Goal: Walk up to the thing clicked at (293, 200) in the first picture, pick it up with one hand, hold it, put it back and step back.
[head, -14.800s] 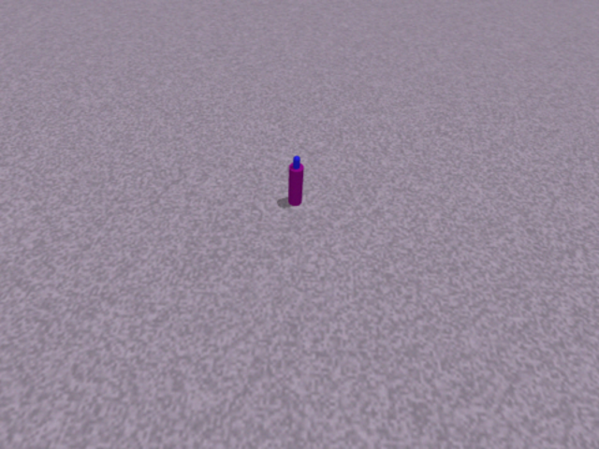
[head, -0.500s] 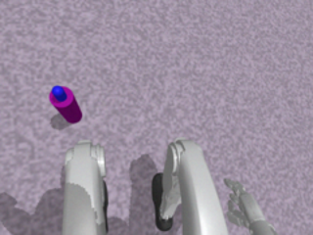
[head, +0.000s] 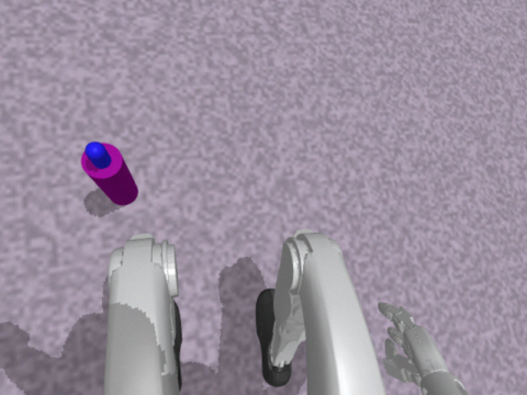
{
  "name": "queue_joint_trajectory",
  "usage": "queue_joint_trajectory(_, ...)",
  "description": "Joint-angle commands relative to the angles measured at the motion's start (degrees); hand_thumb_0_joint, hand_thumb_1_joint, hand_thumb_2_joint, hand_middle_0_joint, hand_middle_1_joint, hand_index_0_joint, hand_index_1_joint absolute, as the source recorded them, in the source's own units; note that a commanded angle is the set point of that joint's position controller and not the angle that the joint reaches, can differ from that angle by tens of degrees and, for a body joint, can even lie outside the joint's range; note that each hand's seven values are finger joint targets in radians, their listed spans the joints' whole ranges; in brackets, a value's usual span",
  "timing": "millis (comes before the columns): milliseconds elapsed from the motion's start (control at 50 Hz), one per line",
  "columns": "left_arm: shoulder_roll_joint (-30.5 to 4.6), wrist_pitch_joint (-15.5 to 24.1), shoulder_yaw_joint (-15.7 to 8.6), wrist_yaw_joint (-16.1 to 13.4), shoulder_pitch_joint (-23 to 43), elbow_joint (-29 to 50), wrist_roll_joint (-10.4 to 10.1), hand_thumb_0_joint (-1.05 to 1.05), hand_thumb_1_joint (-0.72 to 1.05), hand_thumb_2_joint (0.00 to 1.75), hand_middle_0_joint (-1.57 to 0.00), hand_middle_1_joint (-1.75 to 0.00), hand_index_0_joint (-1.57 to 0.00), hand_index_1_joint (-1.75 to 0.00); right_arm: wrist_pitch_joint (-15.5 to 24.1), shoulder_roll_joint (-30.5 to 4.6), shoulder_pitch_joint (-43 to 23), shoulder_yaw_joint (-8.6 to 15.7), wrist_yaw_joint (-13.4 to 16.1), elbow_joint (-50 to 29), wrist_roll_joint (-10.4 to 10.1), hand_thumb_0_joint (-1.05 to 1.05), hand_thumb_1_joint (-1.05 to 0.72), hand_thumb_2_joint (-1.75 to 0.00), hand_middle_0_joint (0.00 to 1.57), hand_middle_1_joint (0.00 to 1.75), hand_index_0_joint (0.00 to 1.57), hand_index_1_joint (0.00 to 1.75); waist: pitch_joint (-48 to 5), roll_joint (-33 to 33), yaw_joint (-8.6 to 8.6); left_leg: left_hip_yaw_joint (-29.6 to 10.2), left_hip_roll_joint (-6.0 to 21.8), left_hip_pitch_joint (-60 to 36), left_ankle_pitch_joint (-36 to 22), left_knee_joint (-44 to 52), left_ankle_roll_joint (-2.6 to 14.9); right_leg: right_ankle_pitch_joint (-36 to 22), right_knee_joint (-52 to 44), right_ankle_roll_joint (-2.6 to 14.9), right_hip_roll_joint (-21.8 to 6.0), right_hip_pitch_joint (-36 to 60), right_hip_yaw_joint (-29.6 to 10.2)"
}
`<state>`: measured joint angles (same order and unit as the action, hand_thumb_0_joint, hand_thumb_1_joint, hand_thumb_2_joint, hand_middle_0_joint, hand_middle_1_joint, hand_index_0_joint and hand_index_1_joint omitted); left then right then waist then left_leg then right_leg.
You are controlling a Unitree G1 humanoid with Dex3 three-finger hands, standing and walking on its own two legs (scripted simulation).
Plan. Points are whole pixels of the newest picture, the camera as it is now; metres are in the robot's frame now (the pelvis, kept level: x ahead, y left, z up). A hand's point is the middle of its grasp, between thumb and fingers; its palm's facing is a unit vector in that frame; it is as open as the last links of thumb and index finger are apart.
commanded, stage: go down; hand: left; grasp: from the side
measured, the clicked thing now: (111, 174) +0.45 +0.24 -0.25
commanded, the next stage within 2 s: none
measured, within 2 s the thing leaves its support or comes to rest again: neither
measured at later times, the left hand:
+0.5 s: hand out of the picture +0.39 +0.43 +0.04, palm faces +0.19 -0.98 -0.03, open 17.7 cm
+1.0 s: hand out of the picture +0.38 +0.44 +0.04, palm faces +0.19 -0.98 -0.03, open 17.7 cm
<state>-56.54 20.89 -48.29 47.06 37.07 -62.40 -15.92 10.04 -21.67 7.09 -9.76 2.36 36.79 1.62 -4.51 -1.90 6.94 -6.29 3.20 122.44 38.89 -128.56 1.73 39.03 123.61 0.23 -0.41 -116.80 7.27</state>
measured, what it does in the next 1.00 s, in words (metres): stands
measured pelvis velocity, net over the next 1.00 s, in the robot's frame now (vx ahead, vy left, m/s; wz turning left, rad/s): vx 0.00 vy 0.00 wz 0.01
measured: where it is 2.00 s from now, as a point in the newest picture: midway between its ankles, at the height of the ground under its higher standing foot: (221, 359)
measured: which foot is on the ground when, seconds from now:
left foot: down 0.00-1.00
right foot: down 0.00-1.00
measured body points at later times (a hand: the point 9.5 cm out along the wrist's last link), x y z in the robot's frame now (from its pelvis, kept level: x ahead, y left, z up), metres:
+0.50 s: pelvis +0.00 +0.00 +0.00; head +0.21 +0.08 +0.39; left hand +0.37 +0.49 +0.04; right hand +0.16 -0.27 -0.09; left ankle +0.08 +0.12 -0.35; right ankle +0.10 -0.12 -0.35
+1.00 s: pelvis +0.00 +0.00 +0.00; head +0.22 +0.08 +0.39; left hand +0.37 +0.49 +0.04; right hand +0.16 -0.27 -0.09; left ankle +0.08 +0.12 -0.35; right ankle +0.10 -0.12 -0.35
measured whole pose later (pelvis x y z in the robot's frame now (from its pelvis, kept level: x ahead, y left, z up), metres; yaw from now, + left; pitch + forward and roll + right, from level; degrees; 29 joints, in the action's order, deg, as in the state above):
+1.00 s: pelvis +0.00 +0.00 +0.00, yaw +0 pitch +33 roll -8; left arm -55.2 21.6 -48.3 47.2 36.1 -61.8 -17.2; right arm 10.4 -21.5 6.8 -9.1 2.4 36.9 1.5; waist -4.9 -2.2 5.9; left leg -6.0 3.1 122.0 39.1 -127.6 1.6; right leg 39.3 123.0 0.3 -0.3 -116.6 6.9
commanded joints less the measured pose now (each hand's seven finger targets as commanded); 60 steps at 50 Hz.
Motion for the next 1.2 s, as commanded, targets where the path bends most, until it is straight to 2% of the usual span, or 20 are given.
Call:
queue_joint_trajectory(0,-25.0,3.6,-3.2,-0.1,13.7,13.9,-1.8,0.0,-0.6,0.06,-0.07,-0.02,-0.04,-0.04,1.6,-14.0,7.3,5.8,1.5,-2.2,-0.3,0.0,-0.89,-0.9,0.2,0.3,0.2,0.3,-36.0,18.6,-2.52,-0.5,-0.7,-30.9,-8.0,17.4,-0.28,-6.4,-11.1,2.42,2.3,13.0,-0.2)
queue_joint_trajectory(120,-25.0,2.8,-3.1,-0.7,14.1,15.0,-1.0,0.0,-0.59,0.06,-0.07,-0.03,-0.04,-0.05,1.6,-13.8,8.4,6.0,1.7,-1.6,0.0,0.0,-0.9,-0.9,0.2,0.3,0.2,0.3,-39.4,21.0,-3.17,0.0,-0.9,-34.5,-10.6,17.8,-0.53,-8.0,-11.3,2.57,2.2,14.0,-0.5)
queue_joint_trajectory(160,-23.0,2.3,-1.5,-0.8,13.7,13.1,-0.5,0.0,-0.59,0.07,-0.06,-0.03,-0.04,-0.05,1.4,-13.5,8.0,6.1,1.8,-1.5,0.0,0.0,-0.9,-0.9,0.2,0.3,0.2,0.3,-37.0,19.5,-2.38,0.2,-0.9,-32.7,-9.7,17.7,-0.3,-7.5,-12.0,2.5,2.2,13.3,-0.5)
queue_joint_trajectory(180,-22.6,2.1,-1.6,-1.0,12.5,12.6,-0.5,0.0,-0.6,0.07,-0.06,-0.03,-0.04,-0.05,1.5,-13.6,7.7,6.2,1.9,-1.7,0.0,0.0,-0.89,-0.9,0.2,0.3,0.2,0.3,-35.5,19.7,-2.91,0.0,-0.9,-32.2,-8.4,18.3,-0.38,-6.8,-11.7,2.55,2.2,12.5,-0.4)
queue_joint_trajectory(240,-25.5,2.3,-3.4,-1.3,12.7,15.2,-0.5,0.0,-0.58,0.05,-0.07,-0.02,-0.05,-0.04,1.2,-13.8,7.5,6.2,1.8,-2.1,-0.3,0.0,-0.9,-0.9,0.2,0.3,0.2,0.3,-36.0,21.9,-4.15,-0.9,-0.8,-33.3,-7.8,19.8,-0.69,-6.3,-11.1,2.74,2.0,11.8,-0.2)
queue_joint_trajectory(320,-22.1,2.2,-2.8,-1.0,10.6,10.9,-1.5,0.0,-0.6,0.05,-0.07,-0.03,-0.05,-0.05,1.4,-13.1,6.7,5.8,1.6,-2.5,-0.8,0.0,-0.9,-0.9,0.2,0.3,0.2,0.3,-31.9,16.6,-2.28,-1.1,-1.0,-29.0,-5.3,19.4,-0.16,-4.7,-11.9,2.36,2.3,11.1,0.0)
queue_joint_trajectory(380,-21.4,2.7,-2.5,-0.5,9.6,9.1,-2.2,0.0,-0.61,0.05,-0.07,-0.03,-0.05,-0.05,1.5,-13.4,6.5,5.8,1.6,-2.7,-0.7,0.0,-0.89,-0.9,0.2,0.3,0.2,0.3,-30.6,14.8,-2.08,-0.7,-1.0,-27.0,-5.2,18.3,0.11,-4.7,-12.0,2.26,2.4,11.5,-0.1)
queue_joint_trajectory(420,-22.2,2.9,-2.9,-0.2,9.9,9.6,-2.4,0.0,-0.61,0.04,-0.07,-0.03,-0.05,-0.04,1.7,-13.4,6.4,5.8,1.5,-2.8,-0.4,0.0,-0.89,-0.9,0.2,0.3,0.2,0.3,-32.5,14.9,-2.54,0.1,-1.0,-27.4,-6.3,17.3,0.21,-5.4,-12.3,2.2,2.5,13.3,-0.4)
queue_joint_trajectory(460,-20.5,3.2,-1.4,0.1,11.4,11.2,-2.4,0.0,-0.61,0.04,-0.07,-0.03,-0.05,-0.04,1.8,-13.5,6.5,6.0,1.5,-2.7,-0.3,0.0,-0.89,-0.9,0.2,0.3,0.2,0.3,-33.3,16.7,-2.22,0.0,-0.9,-29.0,-6.8,17.6,-0.08,-5.8,-12.1,2.31,2.3,12.7,-0.4)
queue_joint_trajectory(600,-24.2,3.3,-2.8,-0.7,14.4,18.1,-1.3,0.0,-0.61,0.06,-0.06,-0.04,-0.05,-0.06,1.9,-13.8,8.4,6.9,1.8,-1.7,-0.2,0.0,-0.9,-0.9,0.2,0.3,0.2,0.3,-41.8,22.7,-3.95,-0.8,-0.8,-38.6,-12.3,19.1,-1.01,-8.5,-11.0,2.8,1.9,12.6,-0.5)
queue_joint_trajectory(660,-22.8,2.4,-2.2,-1.3,13.2,16.2,-0.8,0.0,-0.6,0.07,-0.06,-0.04,-0.04,-0.06,1.5,-13.5,8.0,6.8,1.9,-1.5,-0.3,0.0,-0.9,-0.9,0.2,0.3,0.2,0.3,-38.8,21.1,-3.5,-0.8,-1.0,-36.4,-10.9,19.3,-0.75,-7.5,-11.7,2.77,1.9,11.7,-0.7)
queue_joint_trajectory(740,-24.4,2.6,-4.5,-1.5,10.3,14.8,-1.6,0.0,-0.61,0.07,-0.06,-0.04,-0.04,-0.06,1.3,-12.9,7.6,6.2,1.8,-1.9,-0.4,0.0,-0.9,-0.9,0.2,0.3,0.2,0.3,-36.2,18.4,-4.47,0.5,-1.4,-31.4,-9.9,18.5,-0.13,-7.3,-12.6,2.49,2.1,14.6,-1.0)
queue_joint_trajectory(760,-23.1,2.4,-4.2,-1.4,7.9,12.8,-1.7,0.0,-0.61,0.06,-0.07,-0.04,-0.05,-0.05,1.2,-12.8,7.3,6.2,1.8,-2.1,-0.5,0.0,-0.9,-0.9,0.2,0.3,0.2,0.3,-35.6,17.1,-4.54,0.6,-1.4,-30.4,-9.8,18.6,-0.04,-7.2,-12.7,2.43,2.1,15.2,-0.9)
queue_joint_trajectory(860,-19.1,2.6,-2.2,0.0,7.4,8.1,-2.8,0.0,-0.61,0.05,-0.06,-0.04,-0.05,-0.06,1.6,-12.9,6.3,5.9,1.5,-2.5,-0.6,0.0,-0.89,-0.9,0.2,0.3,0.2,0.3,-30.2,12.7,-1.98,0.2,-1.2,-25.7,-7.3,17.5,0.41,-5.9,-12.9,2.17,2.5,13.6,-0.4)
queue_joint_trajectory(940,-21.8,4.0,-2.7,0.5,12.0,12.6,-3.3,0.0,-0.61,0.04,-0.07,-0.04,-0.05,-0.05,2.0,-13.4,6.6,6.2,1.5,-2.6,-0.5,0.0,-0.9,-0.9,0.2,0.3,0.2,0.3,-34.5,15.2,-2.42,0.5,-0.9,-27.9,-6.4,17.2,0.2,-5.5,-12.8,2.16,2.5,15.0,-0.8)
queue_joint_trajectory(960,-20.2,4.1,-2.0,0.6,12.4,12.6,-3.3,0.0,-0.61,0.05,-0.06,-0.04,-0.05,-0.05,2.1,-13.5,7.0,6.5,1.5,-2.5,-0.5,0.0,-0.89,-0.9,0.2,0.3,0.2,0.3,-35.6,15.9,-2.02,0.2,-0.9,-30.4,-7.5,17.5,-0.07,-6.2,-12.4,2.25,2.4,13.9,-0.6)
queue_joint_trajectory(980,-21.6,4.2,-2.4,0.5,13.2,14.8,-3.0,0.0,-0.61,0.05,-0.06,-0.04,-0.05,-0.05,2.2,-13.5,7.2,6.6,1.5,-2.5,-0.3,0.0,-0.89,-0.9,0.2,0.3,0.2,0.3,-38.5,17.8,-2.88,0.2,-0.9,-32.7,-9.0,17.6,-0.3,-7.1,-12.2,2.39,2.3,14.7,-0.8)
queue_joint_trajectory(1020,-21.4,4.1,-1.7,0.4,14.9,15.8,-2.5,0.0,-0.61,0.06,-0.06,-0.05,-0.05,-0.06,2.2,-13.9,7.7,7.1,1.6,-2.0,-0.3,0.0,-0.9,-0.9,0.2,0.3,0.2,0.3,-39.0,20.2,-2.64,-0.4,-0.8,-35.5,-8.4,18.7,-0.67,-6.2,-11.8,2.61,2.2,12.2,-0.6)
queue_joint_trajectory(1080,-24.2,3.5,-2.7,-0.3,14.9,17.6,-1.5,0.0,-0.6,0.08,-0.06,-0.05,-0.04,-0.06,2.0,-13.7,8.6,6.7,1.9,-1.2,0.1,0.0,-0.89,-0.9,0.2,0.3,0.2,0.3,-42.7,22.3,-3.8,0.1,-1.0,-38.3,-13.8,18.1,-0.89,-9.8,-11.5,2.66,1.9,14.9,-0.9)
queue_joint_trajectory(1180,-23.8,2.2,-3.8,-1.6,11.2,16.9,-1.0,0.0,-0.61,0.07,-0.06,-0.05,-0.04,-0.06,1.3,-13.2,7.8,6.7,2.0,-1.6,-0.2,0.0,-0.9,-0.9,0.2,0.3,0.2,0.3,-39.3,20.9,-4.72,-0.4,-1.2,-36.4,-11.7,19.5,-0.63,-8.2,-12.2,2.64,1.9,13.7,-0.8)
